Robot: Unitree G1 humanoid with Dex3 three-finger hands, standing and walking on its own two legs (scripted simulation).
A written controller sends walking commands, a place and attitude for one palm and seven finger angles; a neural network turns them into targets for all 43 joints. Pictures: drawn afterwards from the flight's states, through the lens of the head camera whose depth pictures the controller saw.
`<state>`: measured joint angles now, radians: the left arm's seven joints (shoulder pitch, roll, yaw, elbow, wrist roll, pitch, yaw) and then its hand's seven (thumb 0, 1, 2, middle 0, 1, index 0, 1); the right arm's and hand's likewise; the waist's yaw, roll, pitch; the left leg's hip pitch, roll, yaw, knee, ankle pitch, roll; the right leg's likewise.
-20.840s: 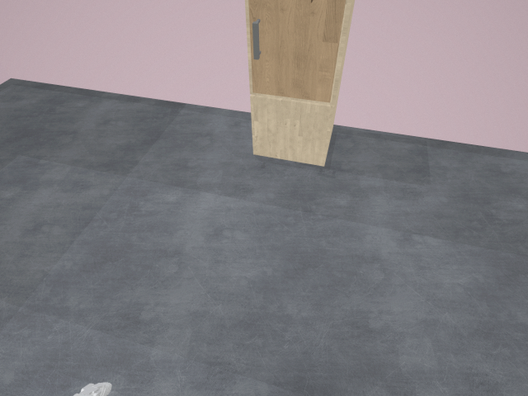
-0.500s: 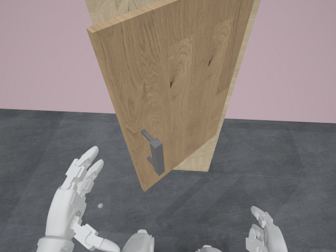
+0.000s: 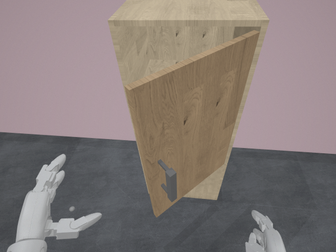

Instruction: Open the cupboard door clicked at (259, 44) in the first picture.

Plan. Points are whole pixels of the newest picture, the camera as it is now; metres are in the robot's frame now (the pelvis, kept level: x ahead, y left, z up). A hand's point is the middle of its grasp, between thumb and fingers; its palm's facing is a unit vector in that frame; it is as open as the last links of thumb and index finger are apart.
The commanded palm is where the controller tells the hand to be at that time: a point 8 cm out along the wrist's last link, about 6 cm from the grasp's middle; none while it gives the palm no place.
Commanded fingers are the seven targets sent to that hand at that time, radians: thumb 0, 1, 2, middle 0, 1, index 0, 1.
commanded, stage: draw the hand back to the body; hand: left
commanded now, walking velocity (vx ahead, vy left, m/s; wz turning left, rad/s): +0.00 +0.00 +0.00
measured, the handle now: (167, 181) +0.33 +0.04 -0.05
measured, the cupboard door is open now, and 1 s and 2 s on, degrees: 45 45 45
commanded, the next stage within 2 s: step back with the hand held close in 0.74 s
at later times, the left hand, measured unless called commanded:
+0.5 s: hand (24, 172) +0.20 +0.26 +0.19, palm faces +0.47 -0.78 -0.41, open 7.9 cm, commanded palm +0.15 +0.30 +0.20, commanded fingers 0.00 0.90 0.90 -0.20 -0.30 -0.20 -0.30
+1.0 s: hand (29, 172) +0.20 +0.25 +0.19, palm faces +0.43 -0.78 -0.46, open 7.4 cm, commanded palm +0.14 +0.29 +0.20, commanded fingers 0.00 0.90 0.90 -0.20 -0.30 -0.20 -0.30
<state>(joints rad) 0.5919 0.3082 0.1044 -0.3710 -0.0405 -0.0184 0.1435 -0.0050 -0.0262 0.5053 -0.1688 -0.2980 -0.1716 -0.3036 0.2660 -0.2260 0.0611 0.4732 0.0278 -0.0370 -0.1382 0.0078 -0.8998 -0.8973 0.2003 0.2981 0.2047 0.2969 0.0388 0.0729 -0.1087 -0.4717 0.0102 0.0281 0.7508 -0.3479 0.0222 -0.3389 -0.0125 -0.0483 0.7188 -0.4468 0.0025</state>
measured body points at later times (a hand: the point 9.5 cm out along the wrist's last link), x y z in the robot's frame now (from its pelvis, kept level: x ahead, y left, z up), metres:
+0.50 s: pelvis +0.01 +0.00 +0.03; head -0.01 -0.03 +0.47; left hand +0.17 +0.30 +0.21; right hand +0.20 -0.22 -0.06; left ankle +0.02 +0.10 -0.71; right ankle -0.05 -0.12 -0.71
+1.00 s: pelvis +0.00 -0.01 +0.03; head -0.01 -0.03 +0.48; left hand +0.17 +0.29 +0.21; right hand +0.18 -0.24 -0.06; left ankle +0.02 +0.10 -0.71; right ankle -0.05 -0.12 -0.71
